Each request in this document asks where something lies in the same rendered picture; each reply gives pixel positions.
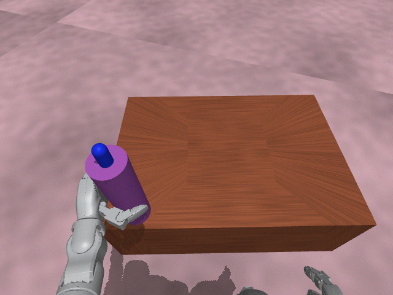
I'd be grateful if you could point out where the left robot hand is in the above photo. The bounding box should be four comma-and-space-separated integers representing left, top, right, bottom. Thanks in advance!
76, 173, 148, 230

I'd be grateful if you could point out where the right robot hand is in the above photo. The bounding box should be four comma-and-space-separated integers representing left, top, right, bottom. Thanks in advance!
304, 266, 344, 295

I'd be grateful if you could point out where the bottle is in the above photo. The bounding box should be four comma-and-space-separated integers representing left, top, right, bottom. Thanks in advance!
85, 143, 151, 225

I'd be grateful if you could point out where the left robot arm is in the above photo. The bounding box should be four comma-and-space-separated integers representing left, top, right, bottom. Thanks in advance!
56, 218, 107, 295

